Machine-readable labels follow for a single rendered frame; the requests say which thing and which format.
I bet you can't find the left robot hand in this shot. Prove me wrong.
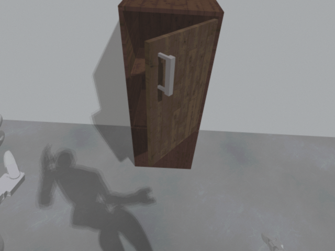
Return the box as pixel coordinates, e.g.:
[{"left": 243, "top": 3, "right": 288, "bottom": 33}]
[{"left": 0, "top": 115, "right": 25, "bottom": 204}]

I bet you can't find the handle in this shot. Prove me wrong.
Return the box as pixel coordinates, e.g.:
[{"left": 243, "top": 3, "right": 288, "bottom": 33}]
[{"left": 158, "top": 52, "right": 175, "bottom": 96}]

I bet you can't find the right robot hand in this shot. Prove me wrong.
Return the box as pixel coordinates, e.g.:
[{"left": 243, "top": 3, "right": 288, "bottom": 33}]
[{"left": 261, "top": 233, "right": 286, "bottom": 251}]

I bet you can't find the cupboard door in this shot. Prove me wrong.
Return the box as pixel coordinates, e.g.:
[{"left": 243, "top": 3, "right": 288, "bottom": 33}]
[{"left": 144, "top": 19, "right": 218, "bottom": 167}]

